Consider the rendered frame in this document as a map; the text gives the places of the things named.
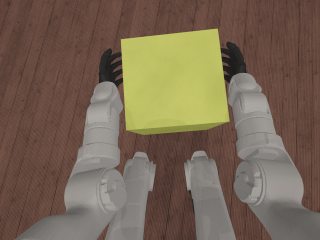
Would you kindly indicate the robot left hand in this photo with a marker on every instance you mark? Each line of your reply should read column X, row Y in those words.
column 106, row 69

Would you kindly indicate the robot right shin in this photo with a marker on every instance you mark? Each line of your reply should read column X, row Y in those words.
column 210, row 160

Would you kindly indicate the robot right hand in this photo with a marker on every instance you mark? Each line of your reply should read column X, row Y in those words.
column 236, row 61

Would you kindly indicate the robot right upper arm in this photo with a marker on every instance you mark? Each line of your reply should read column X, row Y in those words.
column 274, row 190

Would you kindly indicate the carton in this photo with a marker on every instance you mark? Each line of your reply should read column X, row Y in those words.
column 173, row 82

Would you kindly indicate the left robot forearm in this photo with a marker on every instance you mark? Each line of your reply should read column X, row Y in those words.
column 101, row 131

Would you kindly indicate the robot left upper arm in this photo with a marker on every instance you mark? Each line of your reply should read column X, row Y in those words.
column 91, row 199

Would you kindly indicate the robot left thigh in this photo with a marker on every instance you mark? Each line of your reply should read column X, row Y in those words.
column 128, row 223

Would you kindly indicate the right robot forearm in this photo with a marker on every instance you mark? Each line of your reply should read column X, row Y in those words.
column 253, row 121

